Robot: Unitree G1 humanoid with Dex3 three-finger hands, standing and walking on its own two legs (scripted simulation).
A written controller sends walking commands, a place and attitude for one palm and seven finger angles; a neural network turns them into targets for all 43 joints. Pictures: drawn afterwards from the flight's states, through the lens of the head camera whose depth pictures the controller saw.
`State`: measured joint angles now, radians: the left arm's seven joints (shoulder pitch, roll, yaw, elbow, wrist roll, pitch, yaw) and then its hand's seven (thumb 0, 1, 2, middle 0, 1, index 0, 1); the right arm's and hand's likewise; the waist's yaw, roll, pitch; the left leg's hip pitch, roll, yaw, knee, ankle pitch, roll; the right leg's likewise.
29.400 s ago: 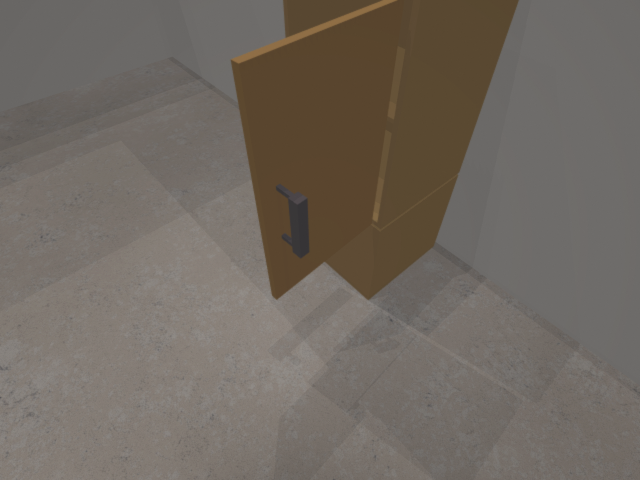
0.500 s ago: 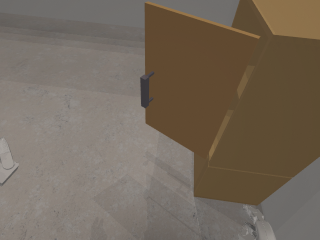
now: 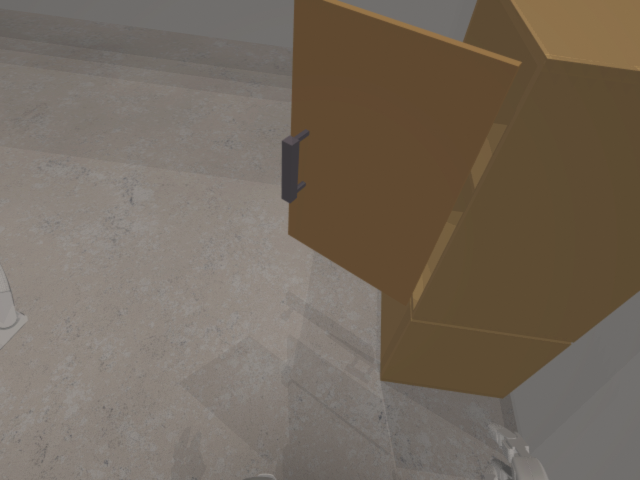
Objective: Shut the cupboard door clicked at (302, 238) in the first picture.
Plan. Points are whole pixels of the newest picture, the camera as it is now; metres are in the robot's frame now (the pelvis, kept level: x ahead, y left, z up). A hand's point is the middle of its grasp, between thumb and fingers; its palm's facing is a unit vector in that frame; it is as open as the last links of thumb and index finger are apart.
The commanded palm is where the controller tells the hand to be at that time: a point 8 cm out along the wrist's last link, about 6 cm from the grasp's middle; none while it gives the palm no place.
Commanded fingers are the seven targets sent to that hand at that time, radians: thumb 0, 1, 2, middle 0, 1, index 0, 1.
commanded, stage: step back with the hand held close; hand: left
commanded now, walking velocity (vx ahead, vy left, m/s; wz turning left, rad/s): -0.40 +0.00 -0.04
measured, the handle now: (296, 166) +0.72 +0.07 -0.05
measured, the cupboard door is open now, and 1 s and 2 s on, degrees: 61 61 61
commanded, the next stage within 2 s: stop stepping back and stand still in 0.58 s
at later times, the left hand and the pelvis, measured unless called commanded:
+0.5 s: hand out of the picture +0.13 +0.26 +0.18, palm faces +0.39 -0.81 -0.44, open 7.4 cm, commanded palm +0.06 +0.29 +0.20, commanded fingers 0.00 0.90 0.90 -0.20 -0.30 -0.20 -0.30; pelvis -0.09 -0.01 +0.01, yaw -1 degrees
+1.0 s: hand out of the picture +0.00 +0.26 +0.18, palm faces +0.43 -0.83 -0.35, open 7.4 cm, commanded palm -0.05 +0.29 +0.20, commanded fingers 0.00 0.90 0.90 -0.20 -0.30 -0.20 -0.30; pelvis -0.22 +0.00 +0.01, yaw -4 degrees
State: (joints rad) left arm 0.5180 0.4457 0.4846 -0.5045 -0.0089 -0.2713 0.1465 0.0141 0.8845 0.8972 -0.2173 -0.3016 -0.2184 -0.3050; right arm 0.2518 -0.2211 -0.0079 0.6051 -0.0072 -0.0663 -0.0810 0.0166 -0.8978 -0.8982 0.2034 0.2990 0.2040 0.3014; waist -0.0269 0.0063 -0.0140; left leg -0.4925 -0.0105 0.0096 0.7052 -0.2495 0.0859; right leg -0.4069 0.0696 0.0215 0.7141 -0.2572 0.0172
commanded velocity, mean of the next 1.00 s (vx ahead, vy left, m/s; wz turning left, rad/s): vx -0.16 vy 0.01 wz -0.01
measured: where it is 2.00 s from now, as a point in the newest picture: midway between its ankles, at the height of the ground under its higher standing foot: outside the picture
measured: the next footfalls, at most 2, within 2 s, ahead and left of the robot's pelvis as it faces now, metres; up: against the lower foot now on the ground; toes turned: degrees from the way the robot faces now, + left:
left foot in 0.44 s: +0.01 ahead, +0.07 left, +0.00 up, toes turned -2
right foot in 0.78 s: -0.25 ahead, -0.09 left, +0.00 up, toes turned -5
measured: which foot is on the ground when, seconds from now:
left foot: down 0.00-0.28, up 0.30-0.42, down 0.44-0.78, up 0.80-0.90, down 0.92-1.00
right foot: down 0.00-0.48, up 0.50-0.76, down 0.78-1.00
